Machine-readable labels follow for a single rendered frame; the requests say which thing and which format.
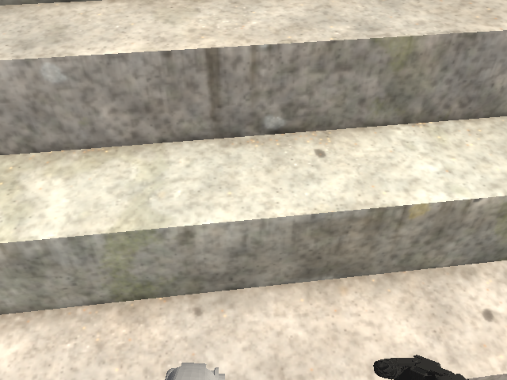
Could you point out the left robot thigh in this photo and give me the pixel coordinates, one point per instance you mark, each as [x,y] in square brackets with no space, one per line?
[195,371]

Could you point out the robot right hand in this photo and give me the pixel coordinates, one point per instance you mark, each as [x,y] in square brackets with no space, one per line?
[417,368]

